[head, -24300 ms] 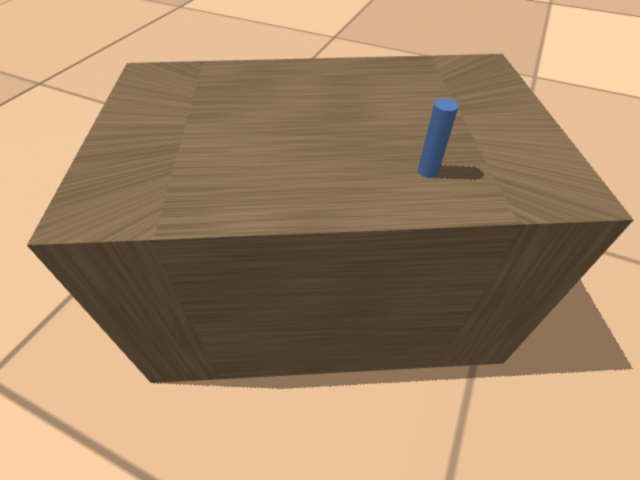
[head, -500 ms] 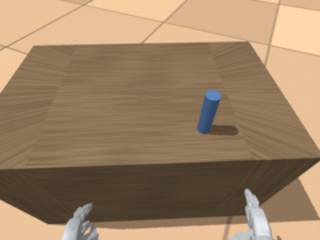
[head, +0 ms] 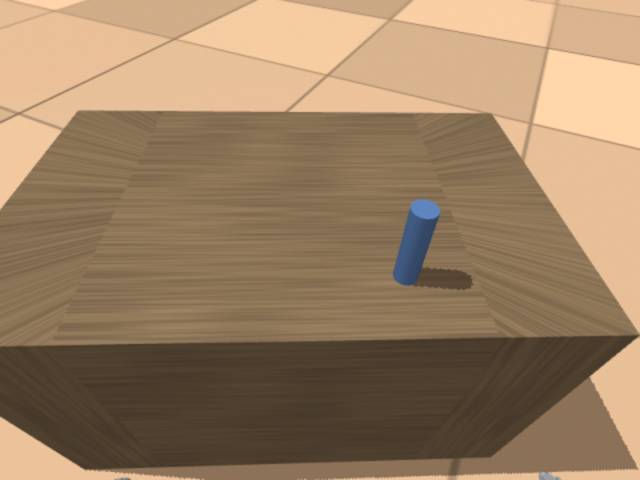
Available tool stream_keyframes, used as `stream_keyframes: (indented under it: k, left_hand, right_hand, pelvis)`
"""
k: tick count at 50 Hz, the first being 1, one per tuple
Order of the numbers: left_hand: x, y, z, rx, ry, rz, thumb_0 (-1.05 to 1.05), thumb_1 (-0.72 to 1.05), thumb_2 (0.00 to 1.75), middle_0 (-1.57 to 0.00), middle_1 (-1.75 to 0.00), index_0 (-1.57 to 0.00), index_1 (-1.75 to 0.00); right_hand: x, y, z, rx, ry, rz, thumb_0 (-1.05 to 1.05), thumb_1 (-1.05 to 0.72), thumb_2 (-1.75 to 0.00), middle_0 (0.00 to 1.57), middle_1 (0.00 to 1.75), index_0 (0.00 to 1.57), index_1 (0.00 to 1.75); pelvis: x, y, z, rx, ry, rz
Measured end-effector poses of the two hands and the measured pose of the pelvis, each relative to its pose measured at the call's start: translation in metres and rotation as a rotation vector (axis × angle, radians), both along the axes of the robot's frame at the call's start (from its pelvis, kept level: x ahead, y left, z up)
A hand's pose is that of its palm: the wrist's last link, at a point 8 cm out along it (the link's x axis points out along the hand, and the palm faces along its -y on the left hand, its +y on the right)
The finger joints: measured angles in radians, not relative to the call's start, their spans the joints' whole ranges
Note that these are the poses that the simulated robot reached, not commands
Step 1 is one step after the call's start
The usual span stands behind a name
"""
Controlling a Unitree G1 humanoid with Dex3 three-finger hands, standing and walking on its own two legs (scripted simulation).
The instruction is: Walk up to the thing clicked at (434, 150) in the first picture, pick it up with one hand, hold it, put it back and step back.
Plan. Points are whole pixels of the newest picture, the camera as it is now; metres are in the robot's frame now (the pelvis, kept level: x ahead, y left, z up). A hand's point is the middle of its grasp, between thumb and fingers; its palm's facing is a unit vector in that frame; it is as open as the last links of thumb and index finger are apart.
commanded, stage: home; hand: right
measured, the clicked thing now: (414, 245) +0.47 -0.14 +0.01
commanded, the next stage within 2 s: stand in 1.62 s
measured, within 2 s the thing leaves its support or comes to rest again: neither
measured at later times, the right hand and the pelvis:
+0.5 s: hand out of the picture +0.04 -0.25 -0.15, palm faces -0.05 +0.93 -0.35, open 17.5 cm; pelvis -0.02 +0.00 +0.01, yaw +0 degrees
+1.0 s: hand out of the picture +0.06 -0.26 -0.14, palm faces -0.04 +0.93 -0.36, open 17.5 cm; pelvis +0.00 +0.00 +0.01, yaw +0 degrees
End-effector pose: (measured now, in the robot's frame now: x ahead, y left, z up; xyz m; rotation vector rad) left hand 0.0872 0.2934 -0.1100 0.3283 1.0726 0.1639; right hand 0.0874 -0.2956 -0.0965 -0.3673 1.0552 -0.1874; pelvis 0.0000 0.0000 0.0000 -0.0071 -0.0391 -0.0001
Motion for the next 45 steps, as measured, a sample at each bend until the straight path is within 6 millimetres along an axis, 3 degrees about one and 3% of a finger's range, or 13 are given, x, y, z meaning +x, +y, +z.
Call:
stream_keyframes:
  k: [8, 16, 26, 45]
  left_hand:
    - [-0.034, 0.013, -0.004, 0.016, 0.118, 0.019, 0.0, 0.9, 0.89, -0.2, -0.29, -0.2, -0.3]
    - [-0.057, 0.009, -0.008, -0.002, 0.185, 0.034, 0.0, 0.9, 0.89, -0.2, -0.29, -0.21, -0.3]
    - [-0.067, 0.004, -0.008, -0.003, 0.211, 0.055, 0.0, 0.9, 0.89, -0.2, -0.29, -0.21, -0.3]
    - [-0.04, 0.004, -0.006, -0.003, 0.179, 0.054, 0.0, 0.9, 0.89, -0.2, -0.29, -0.21, -0.3]
  right_hand:
    - [-0.044, -0.011, -0.004, -0.016, 0.135, -0.048, 0.0, 0.53, -0.05, 0.06, 0.05, 0.05, 0.06]
    - [-0.063, -0.005, -0.009, 0.004, 0.196, -0.058, 0.0, 0.53, -0.05, 0.06, 0.05, 0.05, 0.06]
    - [-0.054, -0.001, -0.013, 0.026, 0.186, -0.051, 0.0, 0.54, -0.05, 0.06, 0.05, 0.05, 0.05]
    - [-0.03, -0.003, -0.008, 0.017, 0.164, -0.05, 0.0, 0.54, -0.05, 0.06, 0.05, 0.05, 0.05]
  pelvis:
    - [-0.009, 0.002, 0.005, 0.0, -0.016, -0.001]
    - [-0.016, 0.002, 0.007, 0.003, -0.014, 0.0]
    - [-0.017, 0.0, 0.008, 0.002, -0.012, 0.002]
    - [-0.007, 0.0, 0.01, 0.002, -0.004, 0.001]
